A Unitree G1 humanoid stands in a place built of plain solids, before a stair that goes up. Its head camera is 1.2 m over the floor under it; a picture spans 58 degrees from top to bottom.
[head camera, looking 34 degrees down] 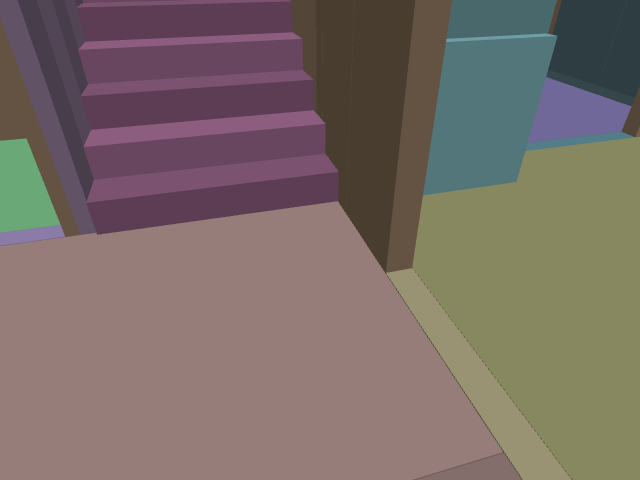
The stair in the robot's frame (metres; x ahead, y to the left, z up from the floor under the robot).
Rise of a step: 0.18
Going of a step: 0.26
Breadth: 1.28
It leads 16 degrees to the left of straight ahead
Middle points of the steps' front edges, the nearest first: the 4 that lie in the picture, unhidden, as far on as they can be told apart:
2.00 0.51 0.18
2.25 0.58 0.37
2.50 0.65 0.55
2.75 0.72 0.73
